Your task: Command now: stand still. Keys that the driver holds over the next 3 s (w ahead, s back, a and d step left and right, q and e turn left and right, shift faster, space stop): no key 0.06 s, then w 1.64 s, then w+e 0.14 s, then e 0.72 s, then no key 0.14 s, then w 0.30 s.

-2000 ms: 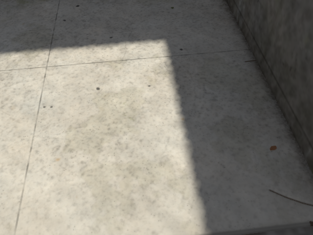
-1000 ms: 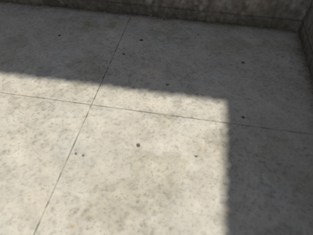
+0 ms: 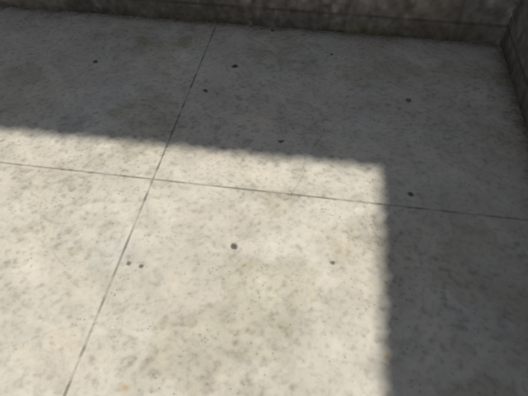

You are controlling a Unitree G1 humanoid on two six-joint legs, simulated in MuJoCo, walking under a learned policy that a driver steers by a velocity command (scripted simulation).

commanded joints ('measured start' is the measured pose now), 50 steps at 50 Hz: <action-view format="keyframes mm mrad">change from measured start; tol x32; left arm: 1 21 97 12 -22 0 -7 3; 13 23 40 6 -64 -26 -94 -32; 18 494 259 71 54 -25 -121 -45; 50 101 106 38 -207 -11 -98 -17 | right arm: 1 56 -91 -13 -9 1 -7 -2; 34 -414 -106 -22 -280 38 -94 85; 40 171 -351 -111 -129 14 -85 77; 50 -62 -171 -49 -119 0 -115 65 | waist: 1 -1 5 14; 34 42 -93 120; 40 -113 284 -440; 50 16 47 6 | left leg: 1 -98 12 -4 -110 81 16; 14 -174 266 -379 -290 -463 219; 21 -742 67 -60 759 -51 98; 38 20 -41 106 62 237 145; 40 623 395 -650 -98 -109 384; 50 -75 215 -160 -405 212 270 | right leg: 1 49 -14 11 -82 73 -25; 7 -63 24 -13 -41 -433 -60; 15 19 16 -73 35 -191 -108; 19 419 -387 701 -323 -226 -305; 33 192 -220 65 -426 252 -183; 38 263 -194 -21 42 847 -107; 41 -426 39 123 877 -310 -46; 50 -396 -166 43 546 64 -39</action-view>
